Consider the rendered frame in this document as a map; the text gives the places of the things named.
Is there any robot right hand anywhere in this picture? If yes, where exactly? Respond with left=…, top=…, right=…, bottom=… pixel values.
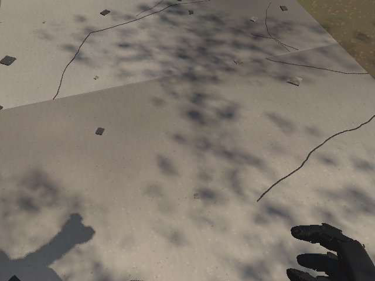
left=287, top=223, right=375, bottom=281

